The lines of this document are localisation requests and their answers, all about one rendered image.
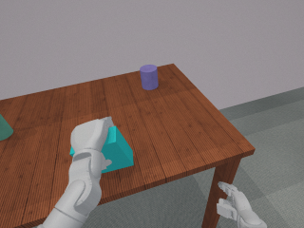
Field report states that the robot left forearm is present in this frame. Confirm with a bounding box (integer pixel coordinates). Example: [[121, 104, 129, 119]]
[[37, 148, 103, 228]]

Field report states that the left robot hand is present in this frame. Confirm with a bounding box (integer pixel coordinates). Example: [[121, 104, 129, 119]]
[[70, 116, 115, 171]]

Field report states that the robot right forearm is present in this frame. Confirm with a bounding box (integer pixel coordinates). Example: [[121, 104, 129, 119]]
[[237, 209, 267, 228]]

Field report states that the table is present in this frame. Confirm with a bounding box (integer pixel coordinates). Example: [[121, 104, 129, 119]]
[[0, 64, 256, 228]]

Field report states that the right robot hand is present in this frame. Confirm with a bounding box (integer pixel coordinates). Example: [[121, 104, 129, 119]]
[[217, 181, 253, 225]]

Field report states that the sponge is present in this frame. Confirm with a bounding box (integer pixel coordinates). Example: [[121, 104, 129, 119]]
[[69, 125, 134, 174]]

